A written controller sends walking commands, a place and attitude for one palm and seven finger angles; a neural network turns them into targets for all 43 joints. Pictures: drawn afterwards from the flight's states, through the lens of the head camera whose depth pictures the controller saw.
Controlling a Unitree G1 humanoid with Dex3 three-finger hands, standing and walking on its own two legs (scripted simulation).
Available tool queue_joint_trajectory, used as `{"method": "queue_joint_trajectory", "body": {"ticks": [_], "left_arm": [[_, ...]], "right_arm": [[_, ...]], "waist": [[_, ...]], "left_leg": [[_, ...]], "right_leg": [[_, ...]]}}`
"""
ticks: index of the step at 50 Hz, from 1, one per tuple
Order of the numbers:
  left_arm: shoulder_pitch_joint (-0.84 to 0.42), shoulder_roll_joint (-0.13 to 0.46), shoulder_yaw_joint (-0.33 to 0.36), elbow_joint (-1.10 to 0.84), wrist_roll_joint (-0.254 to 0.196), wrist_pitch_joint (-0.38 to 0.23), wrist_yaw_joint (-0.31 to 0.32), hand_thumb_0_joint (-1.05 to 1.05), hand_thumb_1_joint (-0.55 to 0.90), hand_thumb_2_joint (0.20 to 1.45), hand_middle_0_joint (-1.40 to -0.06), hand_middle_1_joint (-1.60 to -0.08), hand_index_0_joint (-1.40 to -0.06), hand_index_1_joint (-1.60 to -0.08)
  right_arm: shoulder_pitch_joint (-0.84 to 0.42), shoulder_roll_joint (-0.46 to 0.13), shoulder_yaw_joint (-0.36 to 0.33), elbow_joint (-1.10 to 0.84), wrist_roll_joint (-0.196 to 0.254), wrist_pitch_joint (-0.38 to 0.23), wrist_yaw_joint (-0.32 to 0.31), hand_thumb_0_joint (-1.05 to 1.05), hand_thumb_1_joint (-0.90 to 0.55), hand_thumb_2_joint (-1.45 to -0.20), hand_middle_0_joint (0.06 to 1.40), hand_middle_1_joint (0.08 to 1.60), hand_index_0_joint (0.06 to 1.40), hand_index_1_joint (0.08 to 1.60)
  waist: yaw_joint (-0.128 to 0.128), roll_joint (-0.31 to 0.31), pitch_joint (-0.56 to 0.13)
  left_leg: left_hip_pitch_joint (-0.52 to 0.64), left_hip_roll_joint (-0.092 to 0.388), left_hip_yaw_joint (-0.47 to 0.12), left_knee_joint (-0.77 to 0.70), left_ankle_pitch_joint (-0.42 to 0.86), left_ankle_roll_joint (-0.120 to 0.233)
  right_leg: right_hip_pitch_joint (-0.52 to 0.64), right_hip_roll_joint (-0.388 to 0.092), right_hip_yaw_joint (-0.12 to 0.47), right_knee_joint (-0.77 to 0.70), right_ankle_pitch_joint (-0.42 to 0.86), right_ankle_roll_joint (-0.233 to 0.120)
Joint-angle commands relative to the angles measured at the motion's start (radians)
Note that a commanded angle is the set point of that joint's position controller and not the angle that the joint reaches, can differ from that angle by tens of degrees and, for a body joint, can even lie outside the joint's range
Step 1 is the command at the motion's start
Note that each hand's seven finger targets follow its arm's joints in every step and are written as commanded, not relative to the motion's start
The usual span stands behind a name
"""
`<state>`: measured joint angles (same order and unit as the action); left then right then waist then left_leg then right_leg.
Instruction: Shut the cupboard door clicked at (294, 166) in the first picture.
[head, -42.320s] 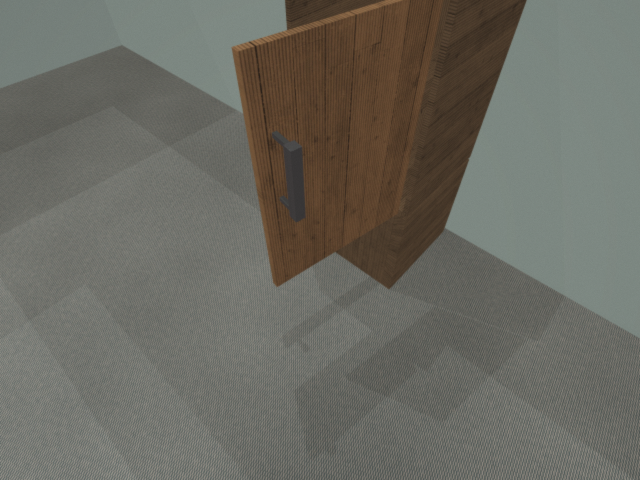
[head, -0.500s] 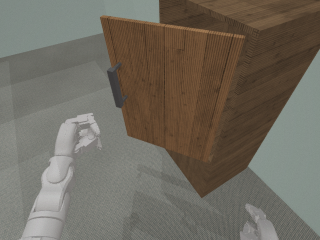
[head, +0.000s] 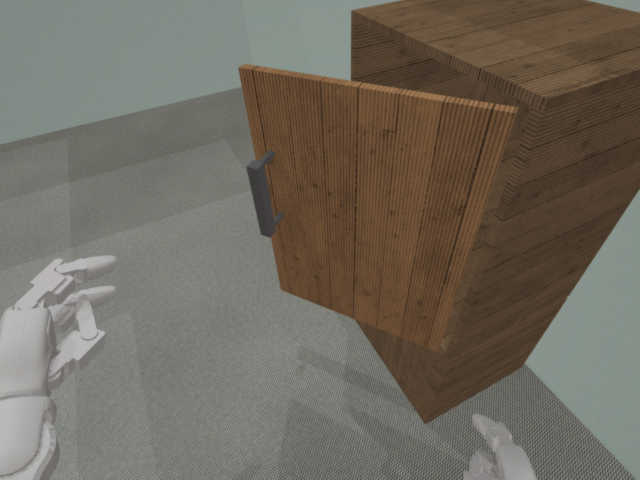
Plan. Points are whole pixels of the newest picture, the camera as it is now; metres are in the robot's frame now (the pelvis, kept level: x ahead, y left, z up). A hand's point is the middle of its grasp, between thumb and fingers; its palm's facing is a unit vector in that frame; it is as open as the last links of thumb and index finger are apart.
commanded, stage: draw the hand back to the body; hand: left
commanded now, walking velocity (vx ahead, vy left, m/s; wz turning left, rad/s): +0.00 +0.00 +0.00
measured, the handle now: (268, 194) +0.61 +0.18 +0.01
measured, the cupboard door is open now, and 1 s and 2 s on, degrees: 36 36 36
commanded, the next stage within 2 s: step back with the hand held close in 0.46 s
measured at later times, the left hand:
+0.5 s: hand (80, 349) +0.19 +0.25 +0.16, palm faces +0.45 -0.79 -0.42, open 7.4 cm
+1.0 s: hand (44, 357) +0.18 +0.29 +0.15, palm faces +0.37 -0.77 -0.51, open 7.4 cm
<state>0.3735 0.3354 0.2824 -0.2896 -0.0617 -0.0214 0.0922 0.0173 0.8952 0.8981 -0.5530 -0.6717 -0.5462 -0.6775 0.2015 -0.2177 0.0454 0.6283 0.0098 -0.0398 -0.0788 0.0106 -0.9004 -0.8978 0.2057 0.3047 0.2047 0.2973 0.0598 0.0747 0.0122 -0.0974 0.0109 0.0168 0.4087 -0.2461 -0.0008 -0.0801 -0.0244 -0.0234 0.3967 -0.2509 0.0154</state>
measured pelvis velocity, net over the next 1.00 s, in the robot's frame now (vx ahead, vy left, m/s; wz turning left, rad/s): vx -0.04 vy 0.02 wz -0.03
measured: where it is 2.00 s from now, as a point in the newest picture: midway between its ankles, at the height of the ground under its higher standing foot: outside the picture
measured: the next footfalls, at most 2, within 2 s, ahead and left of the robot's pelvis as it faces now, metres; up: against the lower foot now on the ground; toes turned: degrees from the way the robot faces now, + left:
right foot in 1.68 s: -0.13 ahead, -0.12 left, +0.00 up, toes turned +9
left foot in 1.88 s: -0.11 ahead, +0.11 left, +0.00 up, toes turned +6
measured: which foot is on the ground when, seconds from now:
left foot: down 0.00-1.00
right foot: down 0.00-1.00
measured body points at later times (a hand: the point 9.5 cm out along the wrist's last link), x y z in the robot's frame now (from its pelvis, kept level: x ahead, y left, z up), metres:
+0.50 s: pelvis +0.00 -0.01 +0.00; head -0.03 -0.04 +0.45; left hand +0.16 +0.29 +0.18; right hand +0.18 -0.23 -0.09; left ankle -0.01 +0.12 -0.74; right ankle -0.02 -0.13 -0.74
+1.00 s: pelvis -0.04 +0.02 -0.01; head -0.03 +0.01 +0.44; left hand +0.15 +0.32 +0.18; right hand +0.14 -0.23 -0.09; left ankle -0.01 +0.12 -0.74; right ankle -0.02 -0.13 -0.74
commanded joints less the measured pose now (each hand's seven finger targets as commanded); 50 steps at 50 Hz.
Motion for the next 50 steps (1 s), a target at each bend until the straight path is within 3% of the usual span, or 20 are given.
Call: {"method": "queue_joint_trajectory", "body": {"ticks": [1,2,4,6,9,16,19,23,28,29,30,32,35,38,43,44,45,48,49,50], "left_arm": [[-0.045,0.217,0.170,-0.297,-0.006,-0.085,0.025,0.000,0.900,0.900,-0.282,-0.390,-0.282,-0.390],[-0.023,0.221,0.183,-0.318,-0.005,-0.088,0.027,0.000,0.900,0.900,-0.255,-0.360,-0.255,-0.360],[0.037,0.249,0.228,-0.313,-0.008,-0.093,0.031,0.000,0.900,0.900,-0.200,-0.300,-0.200,-0.300],[0.010,0.189,0.168,-0.286,-0.004,-0.095,0.027,0.000,0.900,0.900,-0.200,-0.300,-0.200,-0.300],[-0.028,0.187,0.157,-0.244,-0.001,-0.094,0.028,0.000,0.900,0.900,-0.200,-0.300,-0.200,-0.300],[-0.034,0.217,0.184,-0.303,0.003,-0.111,0.034,0.000,0.900,0.900,-0.200,-0.300,-0.200,-0.300],[-0.008,0.233,0.207,-0.286,-0.001,-0.110,0.034,0.000,0.900,0.900,-0.200,-0.300,-0.200,-0.300],[-0.015,0.214,0.195,-0.300,0.000,-0.112,0.031,0.000,0.900,0.900,-0.200,-0.300,-0.200,-0.300],[0.000,0.198,0.184,-0.272,-0.006,-0.107,0.024,0.000,0.900,0.900,-0.200,-0.300,-0.200,-0.300],[-0.001,0.203,0.183,-0.267,-0.004,-0.106,0.023,0.000,0.900,0.900,-0.200,-0.300,-0.200,-0.300],[-0.084,0.283,0.259,-0.305,0.001,-0.140,0.034,0.000,0.900,0.900,-0.200,-0.300,-0.200,-0.300],[0.025,0.224,0.210,-0.232,0.003,-0.159,0.032,0.000,0.900,0.900,-0.200,-0.300,-0.200,-0.300],[0.068,0.249,0.233,-0.252,0.004,-0.181,0.042,0.000,0.900,0.900,-0.200,-0.300,-0.200,-0.300],[0.090,0.264,0.246,-0.304,-0.001,-0.183,0.050,0.000,0.900,0.900,-0.200,-0.300,-0.200,-0.300],[0.138,0.283,0.272,-0.340,-0.008,-0.171,0.060,0.000,0.900,0.900,-0.200,-0.300,-0.200,-0.300],[0.150,0.305,0.291,-0.350,-0.005,-0.170,0.061,0.000,0.900,0.900,-0.200,-0.300,-0.200,-0.300],[0.165,0.281,0.274,-0.336,-0.008,-0.168,0.061,0.000,0.900,0.900,-0.200,-0.300,-0.200,-0.300],[0.157,0.273,0.268,-0.348,-0.004,-0.174,0.067,0.000,0.900,0.900,-0.200,-0.300,-0.200,-0.300],[0.165,0.298,0.297,-0.336,0.001,-0.179,0.068,0.000,0.900,0.900,-0.200,-0.300,-0.200,-0.300],[0.166,0.263,0.267,-0.339,0.001,-0.183,0.067,0.000,0.900,0.900,-0.200,-0.300,-0.200,-0.300]], "right_arm": [[-0.142,-0.100,-0.052,-0.169,-0.001,-0.082,-0.007,0.000,-0.900,-0.900,0.200,0.300,0.200,0.300],[-0.140,-0.100,-0.056,-0.169,0.000,-0.086,-0.009,0.000,-0.900,-0.900,0.200,0.300,0.200,0.300],[-0.136,-0.102,-0.060,-0.162,0.001,-0.096,-0.012,0.000,-0.900,-0.900,0.200,0.300,0.200,0.300],[-0.127,-0.104,-0.061,-0.156,0.001,-0.101,-0.013,0.000,-0.900,-0.900,0.200,0.300,0.200,0.300],[-0.123,-0.116,-0.067,-0.144,0.002,-0.106,-0.019,0.000,-0.900,-0.900,0.200,0.300,0.200,0.300],[-0.134,-0.104,-0.063,-0.152,-0.003,-0.121,-0.023,0.000,-0.900,-0.900,0.200,0.300,0.200,0.300],[-0.132,-0.102,-0.061,-0.145,-0.004,-0.123,-0.023,0.000,-0.900,-0.900,0.200,0.300,0.200,0.300],[-0.132,-0.098,-0.061,-0.152,-0.003,-0.123,-0.020,0.000,-0.900,-0.900,0.200,0.300,0.200,0.300],[-0.132,-0.100,-0.064,-0.154,-0.002,-0.116,-0.019,0.000,-0.900,-0.900,0.200,0.300,0.200,0.300],[-0.133,-0.103,-0.065,-0.150,-0.001,-0.117,-0.020,0.000,-0.900,-0.900,0.200,0.300,0.200,0.300],[-0.138,-0.138,-0.077,-0.178,0.004,-0.091,-0.015,0.000,-0.900,-0.900,0.200,0.300,0.200,0.300],[-0.129,-0.118,-0.079,-0.165,0.000,-0.065,-0.012,0.000,-0.900,-0.900,0.200,0.300,0.200,0.300],[-0.122,-0.118,-0.088,-0.171,0.003,-0.040,-0.015,0.000,-0.900,-0.900,0.200,0.300,0.200,0.300],[-0.126,-0.130,-0.098,-0.198,0.005,-0.015,-0.023,0.000,-0.900,-0.900,0.200,0.300,0.200,0.300],[-0.117,-0.134,-0.099,-0.233,0.009,0.020,-0.035,0.000,-0.900,-0.900,0.200,0.300,0.200,0.300],[-0.124,-0.142,-0.102,-0.235,0.006,0.021,-0.036,0.000,-0.900,-0.900,0.200,0.300,0.200,0.300],[-0.118,-0.133,-0.097,-0.240,0.009,0.026,-0.035,0.000,-0.900,-0.900,0.200,0.300,0.200,0.300],[-0.110,-0.142,-0.099,-0.248,0.011,0.027,-0.034,0.000,-0.900,-0.900,0.200,0.300,0.200,0.300],[-0.116,-0.151,-0.102,-0.243,0.006,0.023,-0.036,0.000,-0.900,-0.900,0.200,0.300,0.200,0.300],[-0.110,-0.142,-0.096,-0.248,0.011,0.021,-0.034,0.000,-0.900,-0.900,0.200,0.300,0.200,0.300]], "waist": [[0.006,-0.018,-0.098],[0.008,0.002,-0.113],[0.015,-0.021,-0.083],[-0.004,-0.042,-0.042],[-0.010,-0.066,-0.002],[0.009,-0.008,-0.077],[0.012,-0.021,-0.054],[0.007,0.016,-0.052],[0.004,-0.034,-0.038],[0.004,-0.018,-0.025],[-0.038,-0.029,-0.003],[-0.041,-0.123,-0.049],[-0.046,-0.093,-0.131],[-0.049,-0.048,-0.182],[-0.047,-0.028,-0.226],[-0.040,-0.008,-0.232],[-0.045,-0.023,-0.217],[-0.050,0.004,-0.177],[-0.044,0.002,-0.168],[-0.050,0.005,-0.154]], "left_leg": [[0.000,0.005,0.016,-0.050,0.251,0.018],[0.012,0.006,0.019,-0.045,0.267,0.019],[-0.003,0.006,0.021,-0.045,0.247,0.019],[-0.010,0.008,0.025,-0.050,0.214,0.021],[-0.010,0.008,0.022,-0.057,0.164,0.028],[0.007,-0.001,0.025,-0.051,0.192,0.028],[-0.005,-0.001,0.026,-0.050,0.191,0.026],[0.000,0.000,0.030,-0.051,0.197,0.021],[0.004,0.005,0.035,-0.055,0.183,0.025],[0.004,0.005,0.033,-0.059,0.174,0.025],[-0.072,0.021,0.026,0.010,0.095,0.037],[-0.083,0.006,0.018,0.073,0.082,0.036],[-0.088,0.014,0.009,0.077,0.157,0.031],[-0.068,0.036,0.008,0.049,0.335,0.029],[-0.101,0.068,-0.011,0.030,0.478,0.026],[-0.120,0.069,-0.018,0.026,0.466,0.027],[-0.149,0.075,-0.023,0.019,0.433,0.027],[-0.256,0.084,-0.036,-0.019,0.247,0.040],[-0.303,0.086,-0.048,-0.036,0.174,0.047],[-0.353,0.092,-0.058,-0.051,0.100,0.053]], "right_leg": [[0.018,0.019,-0.023,-0.036,0.232,-0.017],[0.020,0.020,-0.022,-0.032,0.242,-0.018],[0.009,0.022,-0.020,-0.046,0.228,-0.016],[-0.026,0.019,-0.023,-0.046,0.192,-0.012],[-0.058,0.019,-0.017,-0.069,0.134,-0.010],[-0.008,0.015,-0.012,-0.048,0.169,-0.014],[-0.010,0.017,-0.010,-0.062,0.173,-0.014],[-0.015,0.019,-0.012,-0.055,0.177,-0.015],[-0.029,0.021,-0.011,-0.068,0.160,-0.010],[-0.033,0.021,-0.009,-0.077,0.145,-0.011],[-0.131,-0.036,0.091,-0.124,0.166,-0.021],[-0.151,-0.088,0.124,-0.131,0.186,-0.040],[-0.110,-0.103,0.098,-0.057,0.309,-0.048],[-0.080,-0.062,0.048,0.023,0.453,-0.021],[-0.026,-0.025,0.022,0.105,0.515,-0.002],[-0.015,-0.024,0.024,0.114,0.515,-0.002],[-0.014,-0.026,0.026,0.120,0.488,-0.002],[-0.006,-0.010,0.033,0.128,0.377,0.005],[0.013,-0.003,0.034,0.131,0.347,0.007],[0.027,-0.001,0.035,0.144,0.310,0.008]]}}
